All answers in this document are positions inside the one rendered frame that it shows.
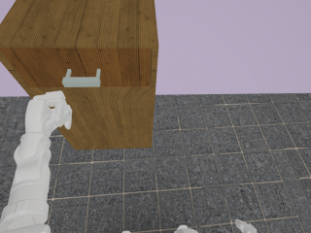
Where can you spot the cabinet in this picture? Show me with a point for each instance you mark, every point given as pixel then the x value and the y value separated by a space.
pixel 103 118

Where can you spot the handle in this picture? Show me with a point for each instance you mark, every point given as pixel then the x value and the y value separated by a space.
pixel 69 81

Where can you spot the robot left upper arm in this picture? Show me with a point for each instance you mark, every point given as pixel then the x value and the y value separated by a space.
pixel 35 228

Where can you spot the left robot forearm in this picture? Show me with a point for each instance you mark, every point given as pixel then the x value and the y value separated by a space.
pixel 27 203

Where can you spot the left robot hand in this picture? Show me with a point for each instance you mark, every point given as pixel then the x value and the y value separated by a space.
pixel 40 118

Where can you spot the drawer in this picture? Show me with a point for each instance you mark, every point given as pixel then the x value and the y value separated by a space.
pixel 46 67

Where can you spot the robot right shin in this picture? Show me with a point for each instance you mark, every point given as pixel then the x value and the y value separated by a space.
pixel 182 226

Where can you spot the right robot hand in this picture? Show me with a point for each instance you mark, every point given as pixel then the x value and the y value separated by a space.
pixel 245 227

